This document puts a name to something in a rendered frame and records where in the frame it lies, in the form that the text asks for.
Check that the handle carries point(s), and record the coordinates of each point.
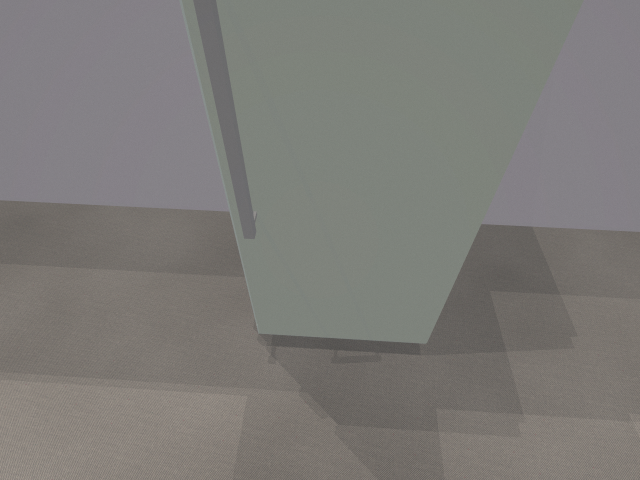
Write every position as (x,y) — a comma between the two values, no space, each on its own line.
(212,40)

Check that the fridge door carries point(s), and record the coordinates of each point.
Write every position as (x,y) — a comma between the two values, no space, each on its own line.
(375,134)

